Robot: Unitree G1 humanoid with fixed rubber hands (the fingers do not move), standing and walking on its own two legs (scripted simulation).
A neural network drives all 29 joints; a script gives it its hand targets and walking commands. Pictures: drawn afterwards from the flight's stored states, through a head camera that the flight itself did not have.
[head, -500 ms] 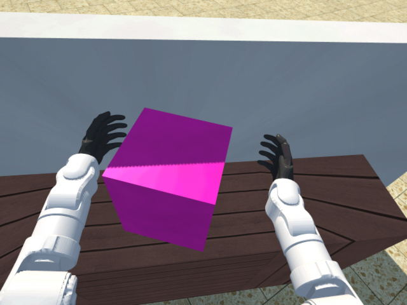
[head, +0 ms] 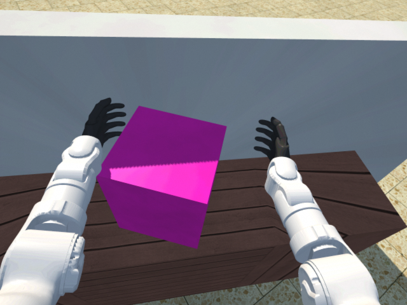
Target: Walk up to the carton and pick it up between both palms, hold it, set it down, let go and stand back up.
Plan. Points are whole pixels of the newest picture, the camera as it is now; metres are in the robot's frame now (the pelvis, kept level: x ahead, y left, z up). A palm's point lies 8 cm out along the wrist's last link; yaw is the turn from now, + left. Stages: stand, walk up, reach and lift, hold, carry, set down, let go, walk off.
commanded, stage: reach and lift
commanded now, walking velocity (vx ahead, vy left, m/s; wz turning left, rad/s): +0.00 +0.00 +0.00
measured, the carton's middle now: (169, 180) +0.42 +0.03 -0.05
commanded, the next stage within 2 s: none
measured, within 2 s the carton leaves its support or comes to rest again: neither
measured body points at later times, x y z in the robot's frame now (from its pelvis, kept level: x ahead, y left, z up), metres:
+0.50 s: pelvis -0.03 +0.03 -0.03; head +0.10 +0.07 +0.40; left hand +0.44 +0.19 -0.04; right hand +0.37 -0.16 -0.03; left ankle +0.02 +0.11 -0.73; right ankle +0.02 -0.13 -0.73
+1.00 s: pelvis +0.01 +0.05 -0.03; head +0.10 +0.10 +0.40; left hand +0.46 +0.17 -0.01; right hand +0.40 -0.14 +0.00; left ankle +0.02 +0.11 -0.73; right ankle +0.02 -0.13 -0.73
